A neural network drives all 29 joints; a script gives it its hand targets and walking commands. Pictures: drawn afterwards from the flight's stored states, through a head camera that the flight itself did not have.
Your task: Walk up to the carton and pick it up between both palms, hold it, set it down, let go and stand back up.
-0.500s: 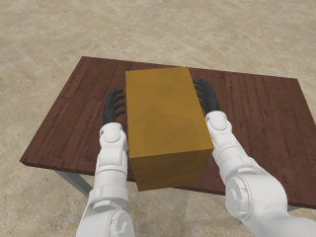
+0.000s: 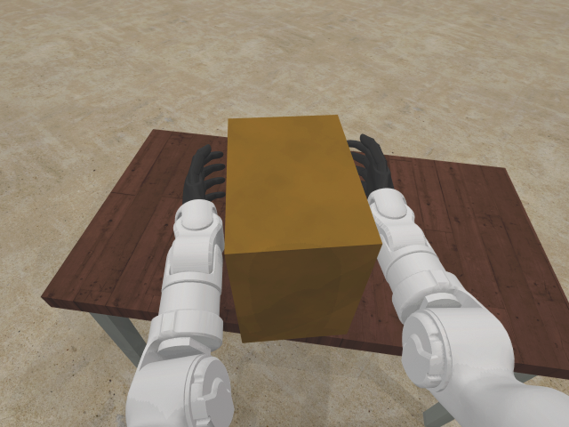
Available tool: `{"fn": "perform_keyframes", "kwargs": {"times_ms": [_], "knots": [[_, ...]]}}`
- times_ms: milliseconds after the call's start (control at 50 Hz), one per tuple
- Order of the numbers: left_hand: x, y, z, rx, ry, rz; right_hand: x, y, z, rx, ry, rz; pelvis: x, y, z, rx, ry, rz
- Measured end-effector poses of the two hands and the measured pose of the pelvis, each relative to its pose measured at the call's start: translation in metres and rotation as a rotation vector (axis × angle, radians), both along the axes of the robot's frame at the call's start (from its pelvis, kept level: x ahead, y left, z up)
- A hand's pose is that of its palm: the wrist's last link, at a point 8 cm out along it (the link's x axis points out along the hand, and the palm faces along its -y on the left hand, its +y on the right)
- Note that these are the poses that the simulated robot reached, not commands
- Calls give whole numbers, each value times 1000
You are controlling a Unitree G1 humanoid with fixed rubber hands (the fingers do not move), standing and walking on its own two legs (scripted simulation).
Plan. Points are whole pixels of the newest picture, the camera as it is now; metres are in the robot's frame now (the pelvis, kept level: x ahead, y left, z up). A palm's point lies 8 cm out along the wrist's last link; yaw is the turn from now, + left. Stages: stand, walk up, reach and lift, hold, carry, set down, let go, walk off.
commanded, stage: reach and lift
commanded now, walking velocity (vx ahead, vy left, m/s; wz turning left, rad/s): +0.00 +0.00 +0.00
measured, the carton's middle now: (289, 230) +0.39 +0.02 +0.06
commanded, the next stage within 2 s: hold in 1.86 s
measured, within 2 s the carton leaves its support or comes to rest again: neither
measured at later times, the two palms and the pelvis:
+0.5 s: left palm (187, 179) +0.38 +0.16 +0.16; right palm (380, 183) +0.40 -0.09 +0.16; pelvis +0.00 +0.03 +0.00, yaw +1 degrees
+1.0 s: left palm (189, 166) +0.38 +0.16 +0.19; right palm (392, 182) +0.39 -0.10 +0.18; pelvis +0.00 +0.03 +0.00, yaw +1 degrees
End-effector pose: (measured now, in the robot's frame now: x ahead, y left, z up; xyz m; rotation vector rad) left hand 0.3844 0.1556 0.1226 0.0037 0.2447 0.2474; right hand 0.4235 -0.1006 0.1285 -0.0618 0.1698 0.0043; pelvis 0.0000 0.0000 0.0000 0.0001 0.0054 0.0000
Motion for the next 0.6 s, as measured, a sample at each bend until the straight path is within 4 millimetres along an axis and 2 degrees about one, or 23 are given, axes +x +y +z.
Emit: {"fn": "perform_keyframes", "kwargs": {"times_ms": [140,380,600], "knots": [[-4,2,13,-7,-10,-27,-11,1,12,5,-11,-29,-1,5,0,0,-52,3],[-5,10,26,16,-5,-69,-22,8,18,22,-9,-71,-4,20,0,-8,-92,14],[-1,7,53,59,-40,-106,-25,4,42,47,-54,-107,1,29,0,-15,-137,18]]}}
